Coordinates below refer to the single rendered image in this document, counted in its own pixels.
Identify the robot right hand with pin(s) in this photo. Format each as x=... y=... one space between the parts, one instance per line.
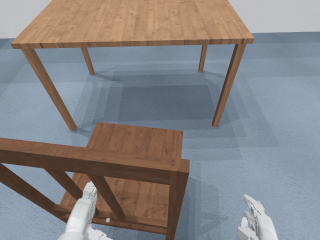
x=262 y=227

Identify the chair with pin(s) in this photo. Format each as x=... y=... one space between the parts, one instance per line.
x=138 y=173

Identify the table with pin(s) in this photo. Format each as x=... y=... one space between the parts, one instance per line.
x=133 y=23

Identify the robot left hand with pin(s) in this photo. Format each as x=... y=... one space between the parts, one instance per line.
x=82 y=214

